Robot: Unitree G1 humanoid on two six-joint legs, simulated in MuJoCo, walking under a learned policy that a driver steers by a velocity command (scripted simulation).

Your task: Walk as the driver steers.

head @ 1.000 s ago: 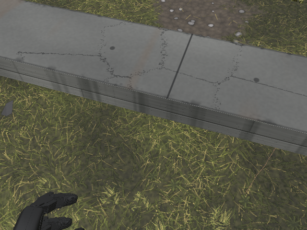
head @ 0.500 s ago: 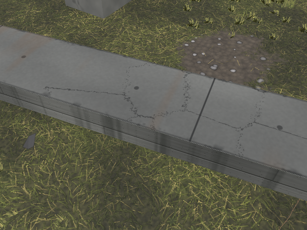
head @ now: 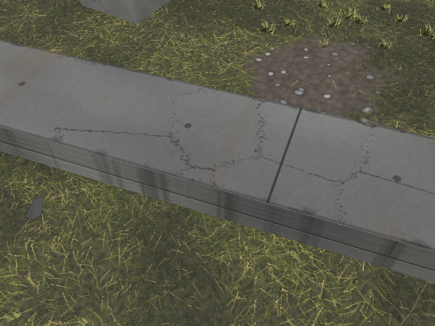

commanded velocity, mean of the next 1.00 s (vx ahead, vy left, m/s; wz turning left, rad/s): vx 0.01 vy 0.00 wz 0.00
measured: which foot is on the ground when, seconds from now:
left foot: down 0.00-1.00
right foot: down 0.00-1.00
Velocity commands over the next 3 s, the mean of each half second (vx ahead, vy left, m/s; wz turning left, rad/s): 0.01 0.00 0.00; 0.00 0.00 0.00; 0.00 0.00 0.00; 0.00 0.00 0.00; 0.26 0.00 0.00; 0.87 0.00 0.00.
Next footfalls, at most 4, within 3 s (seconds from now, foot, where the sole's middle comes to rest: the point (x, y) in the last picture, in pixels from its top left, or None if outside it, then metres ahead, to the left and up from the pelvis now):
2.52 right None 0.14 -0.16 -0.77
2.98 left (223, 302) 0.59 0.02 -0.77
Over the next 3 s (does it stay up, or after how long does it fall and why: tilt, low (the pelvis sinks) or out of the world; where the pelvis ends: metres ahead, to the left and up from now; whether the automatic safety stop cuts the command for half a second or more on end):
stays up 0.39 -0.06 -0.03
